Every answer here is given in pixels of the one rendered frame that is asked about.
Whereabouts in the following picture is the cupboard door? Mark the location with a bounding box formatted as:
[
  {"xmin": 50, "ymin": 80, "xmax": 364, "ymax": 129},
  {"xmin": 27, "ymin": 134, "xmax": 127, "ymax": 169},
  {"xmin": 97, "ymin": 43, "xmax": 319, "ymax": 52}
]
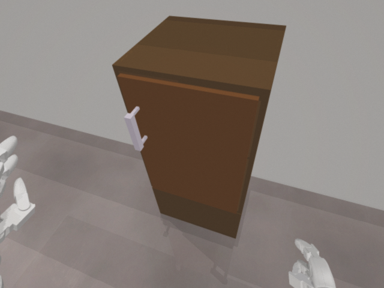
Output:
[{"xmin": 117, "ymin": 73, "xmax": 259, "ymax": 214}]

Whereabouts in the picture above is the left robot hand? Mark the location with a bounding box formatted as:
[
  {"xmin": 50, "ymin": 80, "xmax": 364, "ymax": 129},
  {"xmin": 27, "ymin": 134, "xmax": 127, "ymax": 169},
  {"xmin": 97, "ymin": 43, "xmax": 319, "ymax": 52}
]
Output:
[{"xmin": 0, "ymin": 136, "xmax": 35, "ymax": 243}]

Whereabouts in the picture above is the right robot hand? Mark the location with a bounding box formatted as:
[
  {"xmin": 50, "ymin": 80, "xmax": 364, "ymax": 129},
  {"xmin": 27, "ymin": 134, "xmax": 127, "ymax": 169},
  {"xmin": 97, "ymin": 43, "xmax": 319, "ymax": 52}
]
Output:
[{"xmin": 289, "ymin": 238, "xmax": 336, "ymax": 288}]

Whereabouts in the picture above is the handle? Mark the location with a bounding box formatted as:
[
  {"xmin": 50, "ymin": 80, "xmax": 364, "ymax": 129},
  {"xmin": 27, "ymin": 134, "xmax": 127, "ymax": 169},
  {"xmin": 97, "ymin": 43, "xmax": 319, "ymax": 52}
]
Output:
[{"xmin": 124, "ymin": 106, "xmax": 148, "ymax": 151}]

